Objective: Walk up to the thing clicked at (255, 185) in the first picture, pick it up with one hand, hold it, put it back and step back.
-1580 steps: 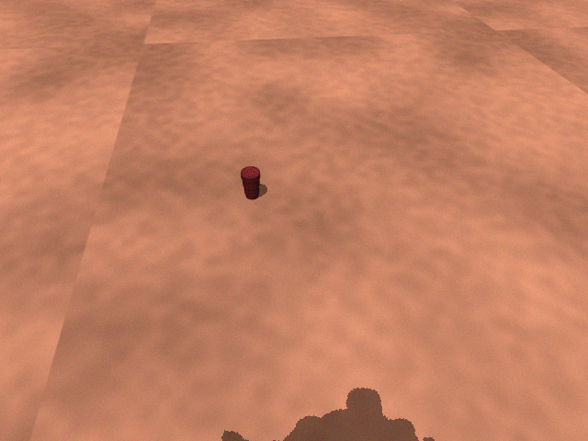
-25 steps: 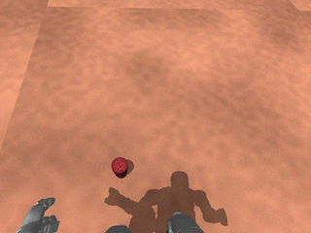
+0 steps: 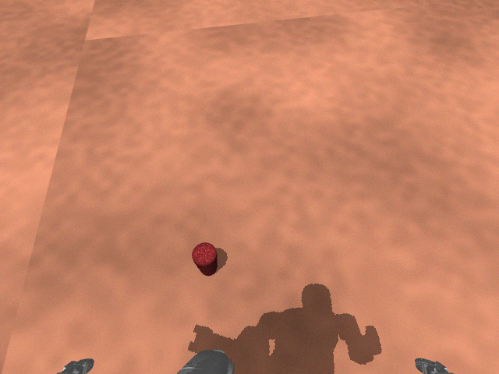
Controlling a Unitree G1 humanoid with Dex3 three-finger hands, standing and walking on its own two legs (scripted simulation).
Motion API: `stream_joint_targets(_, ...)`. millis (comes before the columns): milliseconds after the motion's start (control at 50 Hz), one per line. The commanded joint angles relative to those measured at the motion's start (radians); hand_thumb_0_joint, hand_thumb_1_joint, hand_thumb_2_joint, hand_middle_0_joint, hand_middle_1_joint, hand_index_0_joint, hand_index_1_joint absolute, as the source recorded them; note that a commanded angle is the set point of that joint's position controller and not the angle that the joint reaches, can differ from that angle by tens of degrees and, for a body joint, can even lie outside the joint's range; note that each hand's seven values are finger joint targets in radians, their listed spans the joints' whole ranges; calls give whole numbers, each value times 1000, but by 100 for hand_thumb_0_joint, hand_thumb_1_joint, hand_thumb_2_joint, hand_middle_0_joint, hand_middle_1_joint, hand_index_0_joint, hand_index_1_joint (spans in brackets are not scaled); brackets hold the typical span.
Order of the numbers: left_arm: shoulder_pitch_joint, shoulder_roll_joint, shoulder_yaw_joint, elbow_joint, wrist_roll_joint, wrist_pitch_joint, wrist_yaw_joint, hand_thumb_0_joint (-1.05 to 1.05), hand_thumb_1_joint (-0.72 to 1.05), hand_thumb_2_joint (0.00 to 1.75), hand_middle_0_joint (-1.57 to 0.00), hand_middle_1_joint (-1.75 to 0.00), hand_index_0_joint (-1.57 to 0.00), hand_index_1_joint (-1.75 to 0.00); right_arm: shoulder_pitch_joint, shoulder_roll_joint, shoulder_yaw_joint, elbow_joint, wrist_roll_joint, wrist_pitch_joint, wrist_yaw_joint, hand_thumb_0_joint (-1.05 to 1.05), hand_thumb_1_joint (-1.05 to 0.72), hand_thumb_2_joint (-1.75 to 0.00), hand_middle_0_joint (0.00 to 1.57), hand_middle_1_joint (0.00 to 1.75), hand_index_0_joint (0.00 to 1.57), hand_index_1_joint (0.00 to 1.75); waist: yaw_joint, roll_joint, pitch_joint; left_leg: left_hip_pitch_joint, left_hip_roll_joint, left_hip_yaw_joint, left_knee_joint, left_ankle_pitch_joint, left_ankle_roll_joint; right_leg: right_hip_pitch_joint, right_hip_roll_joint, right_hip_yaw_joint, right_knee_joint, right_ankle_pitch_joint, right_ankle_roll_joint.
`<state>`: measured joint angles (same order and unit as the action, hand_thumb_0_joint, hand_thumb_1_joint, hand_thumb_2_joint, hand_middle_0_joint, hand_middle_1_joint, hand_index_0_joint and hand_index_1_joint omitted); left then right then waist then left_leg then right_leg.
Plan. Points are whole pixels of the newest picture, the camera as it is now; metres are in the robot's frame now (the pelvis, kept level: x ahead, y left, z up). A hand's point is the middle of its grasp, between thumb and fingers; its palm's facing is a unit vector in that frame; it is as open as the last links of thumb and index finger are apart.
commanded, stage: step back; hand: left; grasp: from the side
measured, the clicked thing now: (206, 261) +0.56 +0.21 -0.69
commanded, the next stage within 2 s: none
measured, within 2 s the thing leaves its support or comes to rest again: neither
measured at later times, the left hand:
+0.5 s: hand out of the picture -0.06 +0.28 -0.16, palm faces +0.00 -0.93 -0.36, open 7.4 cm
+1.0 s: hand out of the picture -0.20 +0.26 -0.15, palm faces +0.07 -0.92 -0.39, open 7.4 cm
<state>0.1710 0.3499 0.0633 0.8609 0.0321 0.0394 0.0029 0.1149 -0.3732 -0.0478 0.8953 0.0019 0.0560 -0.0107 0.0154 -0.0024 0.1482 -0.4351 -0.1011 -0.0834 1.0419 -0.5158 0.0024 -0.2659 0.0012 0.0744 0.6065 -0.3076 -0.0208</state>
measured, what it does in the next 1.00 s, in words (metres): walks backwards: left foot, then right foot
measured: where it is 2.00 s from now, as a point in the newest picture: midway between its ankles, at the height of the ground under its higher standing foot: outside the picture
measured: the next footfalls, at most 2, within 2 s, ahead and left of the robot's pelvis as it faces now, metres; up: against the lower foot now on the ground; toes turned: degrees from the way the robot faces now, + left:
left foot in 0.18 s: -0.03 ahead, +0.13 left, +0.00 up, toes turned +0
right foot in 0.58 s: -0.17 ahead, -0.14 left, +0.00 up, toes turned +2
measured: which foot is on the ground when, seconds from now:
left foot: up 0.00-0.16, down 0.18-0.62, up 0.64-0.92, down 0.94-1.00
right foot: down 0.00-0.20, up 0.22-0.56, down 0.58-0.98, up 1.00-1.00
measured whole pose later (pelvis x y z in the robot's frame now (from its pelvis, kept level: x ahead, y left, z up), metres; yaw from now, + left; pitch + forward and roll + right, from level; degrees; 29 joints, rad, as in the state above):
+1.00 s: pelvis -0.33 -0.02 -0.02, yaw +4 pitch -4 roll +3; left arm 0.08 0.41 0.08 0.75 0.03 0.07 0.01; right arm 0.21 -0.34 -0.04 0.89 -0.04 0.04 -0.02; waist 0.02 -0.09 0.21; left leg -0.25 -0.08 0.01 0.65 -0.34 0.03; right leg -0.45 -0.06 0.04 0.75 -0.31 -0.01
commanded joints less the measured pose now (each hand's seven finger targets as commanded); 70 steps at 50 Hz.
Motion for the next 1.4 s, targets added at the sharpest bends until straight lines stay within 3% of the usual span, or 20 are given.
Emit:
stream_joint_targets(0, -55, 239, 73, -131, 5, -31, 28, 0, 90, 90, -20, -30, -20, -30, 36, -188, -38, -74, 6, -40, -20, 0, -90, -90, 20, 30, 20, 30, 6, -130, -132, -28, -16, -30, 30, 21, -14, 75, -181, 161, -147, 538, -190)
stream_joint_targets(80, -12, 238, 73, -150, 4, -17, 32, 0, 90, 90, -20, -30, -20, -30, 66, -169, -32, -89, -1, -54, -26, 0, -90, -90, 20, 30, 20, 30, 15, -191, -237, -21, 77, 11, -337, 17, -17, 318, -202, 151, -43, 637, -177)
stream_joint_targets(160, -34, 223, 60, -183, -23, 14, 16, 0, 90, 90, -20, -30, -20, -30, 124, -196, -65, -68, -32, -68, -26, 0, -90, -90, 20, 30, 20, 30, -16, -127, -258, 284, 125, 4, -698, 485, 18, 89, -112, 88, 111, 399, -71)
stream_joint_targets(220, -111, 232, 73, -188, -11, 12, 34, 0, 90, 90, -20, -30, -20, -30, 52, -377, -100, -108, -42, -67, -16, 0, -90, -90, 20, 30, 20, 30, -78, 239, -181, 157, 532, -491, -715, 666, 312, -153, 81, 110, 522, -348, 11)
stream_joint_targets(300, 36, 219, 75, -126, -28, 14, 19, 0, 90, 90, -20, -30, -20, -30, -54, -241, -61, -131, -35, -68, -26, 0, -90, -90, 20, 30, 20, 30, 33, 143, -127, 220, 328, -127, -630, 738, 192, -238, 111, 133, 673, -181, 3)
stream_joint_targets(520, 110, 203, 75, -85, -12, -9, 7, 0, 90, 90, -20, -30, -20, -30, -1, -284, -79, -164, -31, -36, -18, 0, -90, -90, 20, 30, 20, 30, -14, 232, -252, 288, 332, -135, -526, 581, 199, 8, 11, -29, -19, -84, 32)
stream_joint_targets(580, 155, 265, 95, -50, 14, -18, 2, 0, 90, 90, -20, -30, -20, -30, -18, -233, -63, -169, -9, -20, -13, 0, -90, -90, 20, 30, 20, 30, 9, 71, -236, 21, 192, -88, -376, 317, 80, 177, -69, 120, -213, 26, -35)
stream_joint_targets(600, 120, 354, 120, -79, 16, -16, -2, 0, 90, 90, -20, -30, -20, -30, -26, -184, -48, -195, -1, -24, -19, 0, -90, -90, 20, 30, 20, 30, 24, -190, -178, -167, 9, -22, -212, 42, 19, 134, -248, 378, -278, -16, -128)
stream_joint_targets(620, 31, 437, 129, -122, 20, -11, 3, 0, 90, 90, -20, -30, -20, -30, -48, -217, -68, -188, -10, -22, -37, 0, -90, -90, 20, 30, 20, 30, 60, -307, -120, -63, 25, -31, 35, -106, -13, -158, -423, 528, -348, -49, -277)
stream_joint_targets(700, -132, 262, 92, -159, 12, -21, 14, 0, 90, 90, -20, -30, -20, -30, 81, -205, -55, -107, -2, -27, -24, 0, -90, -90, 20, 30, 20, 30, -51, -147, -68, -45, -32, -70, 157, 62, -1, -115, -201, 134, -224, 240, -151)
stream_joint_targets(860, 1, 247, 84, -170, 10, -1, 32, 0, 90, 90, -20, -30, -20, -30, 106, -171, -41, -117, -22, -56, -28, 0, -90, -90, 20, 30, 20, 30, 29, -227, -212, 7, 79, 43, -376, 30, -14, 240, -239, 142, -57, 471, -169)
stream_joint_targets(920, -38, 227, 64, -189, -8, 25, 20, 0, 90, 90, -20, -30, -20, -30, 189, -193, -63, -72, -35, -58, -26, 0, -90, -90, 20, 30, 20, 30, -9, -115, -230, 234, 90, 36, -676, 367, 15, 71, -169, 81, 71, 297, -88)
stream_joint_targets(960, -54, 198, 55, -207, -21, 24, 21, 0, 90, 90, -20, -30, -20, -30, 104, -385, -94, -102, -48, -52, -17, 0, -90, -90, 20, 30, 20, 30, -9, 250, -186, 216, 463, -439, -729, 490, 211, -227, 65, -50, 353, -279, -1)
stream_joint_targets(1000, -84, 272, 82, -178, -9, 28, 27, 0, 90, 90, -20, -30, -20, -30, 2, -380, -97, -129, -46, -65, -30, 0, -90, -90, 20, 30, 20, 30, -16, 204, -115, -21, 552, -491, -760, 436, 325, -120, 23, 141, 645, -299, 8)
stream_joint_targets(1060, 27, 230, 76, -118, -26, 31, 15, 0, 90, 90, -20, -30, -20, -30, -48, -251, -56, -143, -52, -62, -31, 0, -90, -90, 20, 30, 20, 30, 46, 97, -120, 88, 324, -138, -661, 579, 192, -197, 108, 124, 715, -165, 4)
stream_joint_targets(1220, 17, 207, 49, -89, -6, -19, 7, 0, 90, 90, -20, -30, -20, -30, 74, -266, -75, -115, -44, -39, -10, 0, -90, -90, 20, 30, 20, 30, -64, 231, -244, 384, 314, -131, -620, 271, 222, -121, 25, -36, 126, -212, 55)
stream_joint_targets(1280, 178, 200, 55, 18, -4, -35, 4, 0, 90, 90, -20, -30, -20, -30, 4, -303, -83, -118, -41, -16, -3, 0, -90, -90, 20, 30, 20, 30, 11, 254, -254, 230, 309, -100, -579, 168, 180, 98, 19, -93, -210, -66, 0)
stream_joint_targets(1300, 206, 219, 65, 50, 4, -41, 6, 0, 90, 90, -20, -30, -20, -30, -14, -262, -71, -119, -38, -12, -1, 0, -90, -90, 20, 30, 20, 30, 26, 167, -239, 155, 263, -60, -477, 158, 141, 145, 16, -45, -277, -39, -17)
stream_joint_targets(1340, 82, 382, 104, -12, 28, -41, 7, 0, 90, 90, -20, -30, -20, -30, -56, -169, -43, -159, -27, -23, -8, 0, -90, -90, 20, 30, 20, 30, 38, -187, -96, -138, 41, -12, -227, -29, 6, -50, -296, 452, -383, -465, -148)
stream_joint_targets(1380, -95, 400, 101, -60, 25, -41, 11, 0, 90, 90, -20, -30, -20, -30, -23, -269, -83, -106, -23, -23, -12, 0, -90, -90, 20, 30, 20, 30, -5, -210, 57, 46, 112, -87, 5, 12, -21, -407, -411, 506, -453, -616, -232)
